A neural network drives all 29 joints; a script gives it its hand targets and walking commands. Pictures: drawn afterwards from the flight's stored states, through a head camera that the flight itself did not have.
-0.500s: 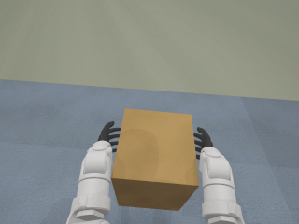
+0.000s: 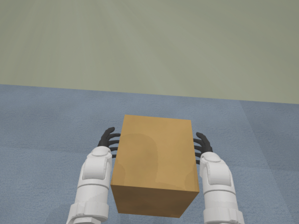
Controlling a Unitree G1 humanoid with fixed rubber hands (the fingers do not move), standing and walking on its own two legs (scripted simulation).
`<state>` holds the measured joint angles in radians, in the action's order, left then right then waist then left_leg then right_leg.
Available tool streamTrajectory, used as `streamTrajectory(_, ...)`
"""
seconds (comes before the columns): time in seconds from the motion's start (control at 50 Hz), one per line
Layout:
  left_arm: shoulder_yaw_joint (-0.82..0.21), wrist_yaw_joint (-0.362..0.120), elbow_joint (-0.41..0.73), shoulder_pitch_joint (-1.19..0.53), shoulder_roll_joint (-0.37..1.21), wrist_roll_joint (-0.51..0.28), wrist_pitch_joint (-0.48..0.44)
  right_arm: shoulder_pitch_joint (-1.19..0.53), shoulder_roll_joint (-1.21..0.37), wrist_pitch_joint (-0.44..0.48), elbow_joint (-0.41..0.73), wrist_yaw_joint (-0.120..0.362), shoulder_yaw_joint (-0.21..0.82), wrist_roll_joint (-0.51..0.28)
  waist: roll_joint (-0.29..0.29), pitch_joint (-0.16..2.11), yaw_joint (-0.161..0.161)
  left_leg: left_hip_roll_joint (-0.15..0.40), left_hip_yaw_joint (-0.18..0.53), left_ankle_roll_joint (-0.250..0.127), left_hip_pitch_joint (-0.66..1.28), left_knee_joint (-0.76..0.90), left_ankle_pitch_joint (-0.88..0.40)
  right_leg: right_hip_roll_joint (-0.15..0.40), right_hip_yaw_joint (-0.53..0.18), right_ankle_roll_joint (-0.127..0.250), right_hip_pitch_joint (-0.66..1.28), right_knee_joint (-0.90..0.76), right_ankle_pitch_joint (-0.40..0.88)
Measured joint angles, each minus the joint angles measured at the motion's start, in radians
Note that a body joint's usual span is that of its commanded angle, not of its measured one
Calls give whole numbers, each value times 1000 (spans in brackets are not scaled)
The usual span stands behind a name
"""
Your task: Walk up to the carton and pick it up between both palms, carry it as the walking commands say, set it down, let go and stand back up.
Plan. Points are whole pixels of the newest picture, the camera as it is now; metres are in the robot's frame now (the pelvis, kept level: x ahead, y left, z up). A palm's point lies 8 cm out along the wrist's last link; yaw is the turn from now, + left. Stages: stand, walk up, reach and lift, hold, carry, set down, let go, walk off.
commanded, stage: reach and lift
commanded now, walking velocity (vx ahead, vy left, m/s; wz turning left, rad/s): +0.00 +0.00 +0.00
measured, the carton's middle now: (153, 168) +0.30 +0.00 -0.03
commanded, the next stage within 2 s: hold in 0.44 s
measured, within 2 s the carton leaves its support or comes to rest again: neither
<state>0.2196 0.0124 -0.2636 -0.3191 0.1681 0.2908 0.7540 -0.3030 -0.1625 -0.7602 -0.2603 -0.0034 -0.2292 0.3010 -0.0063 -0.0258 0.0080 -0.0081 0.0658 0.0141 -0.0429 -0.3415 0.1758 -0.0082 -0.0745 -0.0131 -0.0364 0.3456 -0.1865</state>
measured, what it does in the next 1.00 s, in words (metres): stands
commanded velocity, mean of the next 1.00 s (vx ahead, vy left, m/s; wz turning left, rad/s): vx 0.00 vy -0.03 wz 0.00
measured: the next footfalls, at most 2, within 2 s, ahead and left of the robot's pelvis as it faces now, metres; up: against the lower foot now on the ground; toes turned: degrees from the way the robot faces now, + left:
none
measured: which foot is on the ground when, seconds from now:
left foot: down 0.00-1.00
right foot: down 0.00-1.00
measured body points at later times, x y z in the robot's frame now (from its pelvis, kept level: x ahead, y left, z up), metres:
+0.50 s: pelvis -0.02 +0.00 +0.00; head -0.07 +0.00 +0.44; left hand +0.29 +0.14 +0.05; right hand +0.29 -0.15 +0.04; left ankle +0.02 +0.13 -0.75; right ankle +0.01 -0.13 -0.75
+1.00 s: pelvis -0.01 -0.01 -0.01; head -0.05 -0.01 +0.44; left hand +0.30 +0.14 +0.05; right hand +0.30 -0.15 +0.05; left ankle +0.02 +0.13 -0.75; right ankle +0.01 -0.13 -0.75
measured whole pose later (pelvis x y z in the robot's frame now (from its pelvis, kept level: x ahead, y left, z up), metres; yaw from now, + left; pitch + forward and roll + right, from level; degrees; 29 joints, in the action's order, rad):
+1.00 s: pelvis -0.01 -0.01 -0.01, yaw +0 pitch -1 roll +0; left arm 0.18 0.03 -0.16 -0.26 0.15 0.23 0.80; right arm -0.26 -0.15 -0.81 -0.17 -0.03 -0.17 0.24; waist 0.01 0.11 -0.01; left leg -0.01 0.07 0.03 -0.26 -0.51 0.24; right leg -0.02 -0.06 -0.01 -0.27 0.54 -0.26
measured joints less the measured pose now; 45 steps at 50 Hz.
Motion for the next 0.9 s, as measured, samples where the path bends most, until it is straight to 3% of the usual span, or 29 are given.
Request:
streamTrajectory(0.84,-4,-3,1,15,-5,-1,11,7,2,-12,-1,-10,14,-10,8,-3,-2,-7,-5,-6,-2,-35,8,3,-7,-6,-4,35,-7)
streamTrajectory(0.9,-12,-1,12,24,-8,-3,19,16,4,-17,8,-14,27,-17,20,64,-4,-13,-6,-2,-95,-87,27,7,-5,-7,-108,113,-40)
